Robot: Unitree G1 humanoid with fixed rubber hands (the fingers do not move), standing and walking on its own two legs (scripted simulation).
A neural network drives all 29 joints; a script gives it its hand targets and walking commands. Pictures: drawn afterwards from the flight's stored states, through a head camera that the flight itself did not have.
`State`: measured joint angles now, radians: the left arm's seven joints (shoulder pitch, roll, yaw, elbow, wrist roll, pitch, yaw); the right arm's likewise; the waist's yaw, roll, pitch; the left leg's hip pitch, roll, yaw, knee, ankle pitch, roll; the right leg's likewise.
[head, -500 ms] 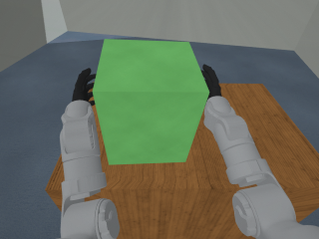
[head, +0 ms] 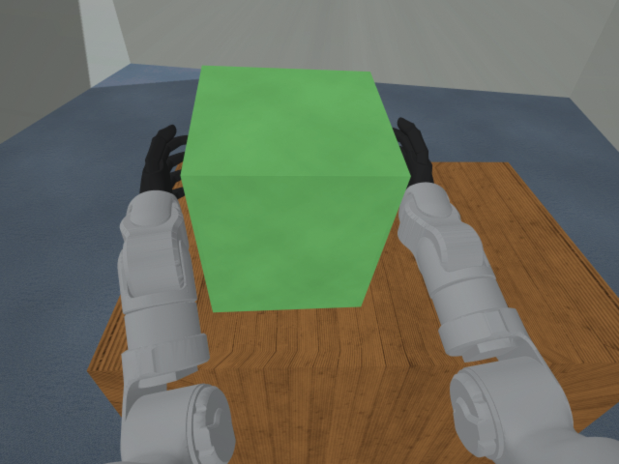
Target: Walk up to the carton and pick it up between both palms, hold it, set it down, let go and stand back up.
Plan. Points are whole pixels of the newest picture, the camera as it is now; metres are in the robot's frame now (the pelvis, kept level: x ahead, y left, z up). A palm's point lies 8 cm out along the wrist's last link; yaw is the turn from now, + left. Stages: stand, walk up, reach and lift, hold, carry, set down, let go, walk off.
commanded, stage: set down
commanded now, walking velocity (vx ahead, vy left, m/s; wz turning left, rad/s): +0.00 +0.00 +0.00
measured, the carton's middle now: (288, 196) +0.40 +0.01 +0.18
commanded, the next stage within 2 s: none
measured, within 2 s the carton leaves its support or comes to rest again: neither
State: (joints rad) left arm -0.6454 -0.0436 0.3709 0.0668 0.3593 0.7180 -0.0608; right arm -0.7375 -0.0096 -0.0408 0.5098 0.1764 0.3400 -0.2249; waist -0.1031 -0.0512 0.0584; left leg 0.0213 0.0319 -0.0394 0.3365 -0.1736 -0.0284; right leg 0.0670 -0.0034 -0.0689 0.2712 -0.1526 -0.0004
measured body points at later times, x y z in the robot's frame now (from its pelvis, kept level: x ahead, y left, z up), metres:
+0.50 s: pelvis +0.02 -0.01 +0.00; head +0.01 +0.03 +0.45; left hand +0.40 +0.16 +0.14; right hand +0.41 -0.15 +0.16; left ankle +0.02 +0.13 -0.75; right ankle +0.01 -0.12 -0.75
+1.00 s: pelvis +0.01 -0.01 +0.00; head +0.00 +0.02 +0.45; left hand +0.40 +0.15 +0.13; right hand +0.42 -0.15 +0.15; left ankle +0.02 +0.13 -0.75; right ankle +0.01 -0.12 -0.75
